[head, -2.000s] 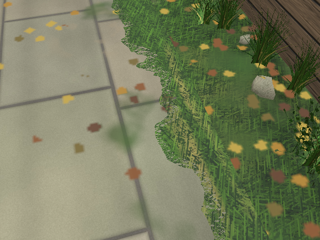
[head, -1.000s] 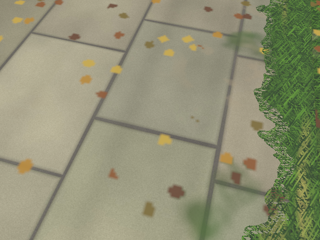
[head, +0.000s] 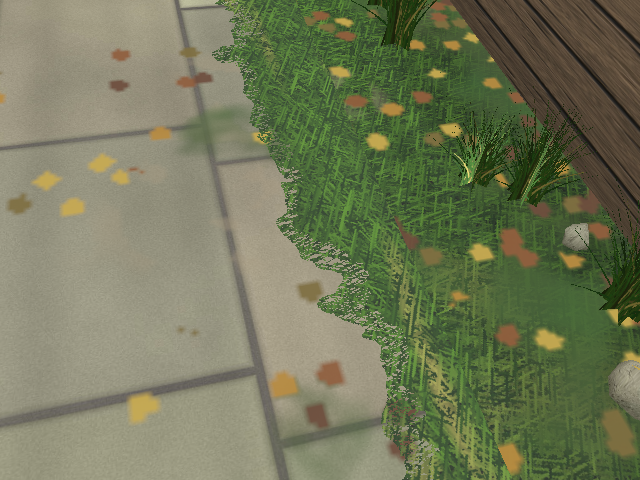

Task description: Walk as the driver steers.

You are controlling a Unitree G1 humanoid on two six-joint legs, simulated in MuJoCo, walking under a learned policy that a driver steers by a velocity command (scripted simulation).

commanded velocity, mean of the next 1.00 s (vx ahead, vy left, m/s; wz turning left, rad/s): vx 0.39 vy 0.00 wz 0.29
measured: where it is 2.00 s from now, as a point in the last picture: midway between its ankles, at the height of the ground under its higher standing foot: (246, 452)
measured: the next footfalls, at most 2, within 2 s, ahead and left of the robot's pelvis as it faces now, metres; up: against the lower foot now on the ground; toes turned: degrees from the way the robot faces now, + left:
right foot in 0.24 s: +0.04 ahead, -0.15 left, +0.00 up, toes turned -1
left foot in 0.68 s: +0.36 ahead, +0.14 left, +0.00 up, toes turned +14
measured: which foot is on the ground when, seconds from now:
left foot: down 0.00-0.24, up 0.26-0.66, down 0.68-1.00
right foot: up 0.00-0.22, down 0.24-0.70, up 0.72-1.00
